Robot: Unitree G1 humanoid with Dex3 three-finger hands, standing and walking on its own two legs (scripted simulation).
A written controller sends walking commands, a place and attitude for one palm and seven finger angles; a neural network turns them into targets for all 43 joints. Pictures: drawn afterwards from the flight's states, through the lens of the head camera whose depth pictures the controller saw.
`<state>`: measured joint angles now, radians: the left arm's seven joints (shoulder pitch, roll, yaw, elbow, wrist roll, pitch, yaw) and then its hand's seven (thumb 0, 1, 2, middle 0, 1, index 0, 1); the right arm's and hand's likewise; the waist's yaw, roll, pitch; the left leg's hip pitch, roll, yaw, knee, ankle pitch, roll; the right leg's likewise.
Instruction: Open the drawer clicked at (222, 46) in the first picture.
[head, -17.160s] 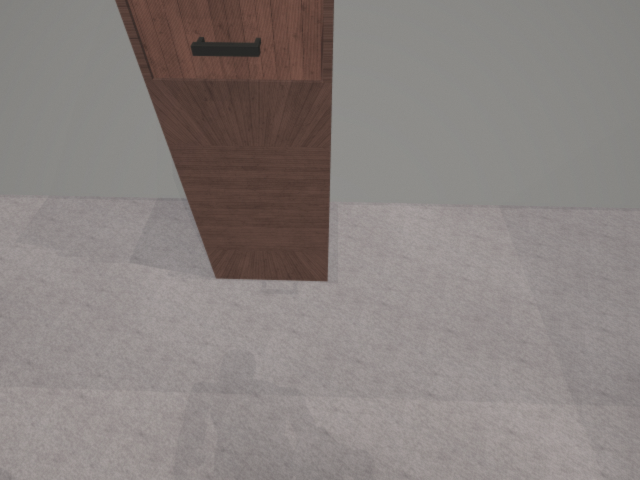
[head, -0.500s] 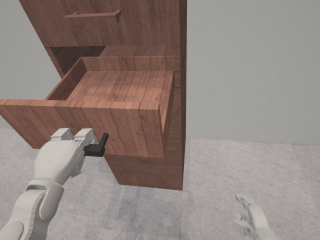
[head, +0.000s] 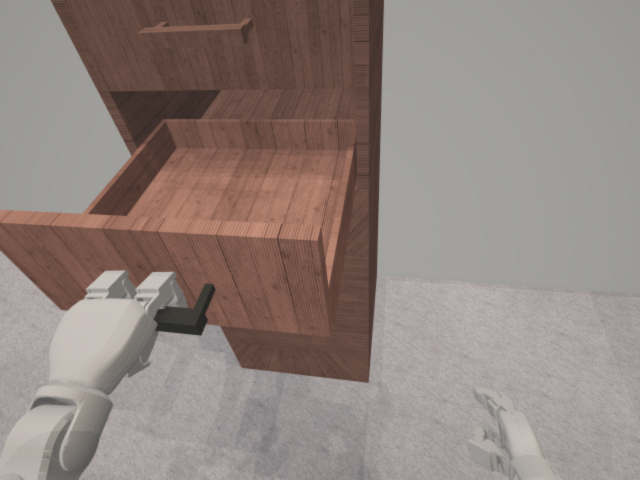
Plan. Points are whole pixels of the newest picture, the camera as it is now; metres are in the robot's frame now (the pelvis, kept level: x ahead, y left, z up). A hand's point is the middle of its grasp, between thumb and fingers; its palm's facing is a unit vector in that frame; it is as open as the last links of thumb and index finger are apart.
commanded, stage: open the thumb to release the handle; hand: left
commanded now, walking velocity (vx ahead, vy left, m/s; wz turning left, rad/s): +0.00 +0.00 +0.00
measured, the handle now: (151, 302) +0.26 +0.23 +0.13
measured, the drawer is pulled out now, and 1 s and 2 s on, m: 0.30 0.28 0.28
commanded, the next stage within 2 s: lift the hand off the handle in 0.44 s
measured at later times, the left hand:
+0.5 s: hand (131, 348) +0.21 +0.24 +0.11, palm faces +0.08 -0.07 -0.99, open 12.8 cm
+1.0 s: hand (152, 332) +0.23 +0.22 +0.12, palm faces +0.08 -0.05 -1.00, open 13.5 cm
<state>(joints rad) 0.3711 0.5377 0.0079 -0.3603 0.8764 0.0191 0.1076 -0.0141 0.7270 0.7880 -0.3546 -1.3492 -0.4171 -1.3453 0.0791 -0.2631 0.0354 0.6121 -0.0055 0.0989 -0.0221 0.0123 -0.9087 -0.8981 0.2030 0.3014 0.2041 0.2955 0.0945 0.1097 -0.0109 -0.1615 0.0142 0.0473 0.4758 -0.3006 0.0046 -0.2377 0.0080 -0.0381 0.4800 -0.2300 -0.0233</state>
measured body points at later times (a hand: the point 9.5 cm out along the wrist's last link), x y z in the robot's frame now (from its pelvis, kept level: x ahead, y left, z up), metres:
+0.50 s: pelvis -0.02 +0.00 +0.00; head -0.02 -0.04 +0.45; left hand +0.20 +0.24 +0.16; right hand +0.21 -0.20 -0.10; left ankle -0.03 +0.11 -0.74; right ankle +0.02 -0.10 -0.74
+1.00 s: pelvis -0.03 +0.00 +0.00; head -0.04 -0.05 +0.45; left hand +0.22 +0.22 +0.17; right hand +0.20 -0.20 -0.10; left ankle -0.03 +0.11 -0.74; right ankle +0.02 -0.10 -0.74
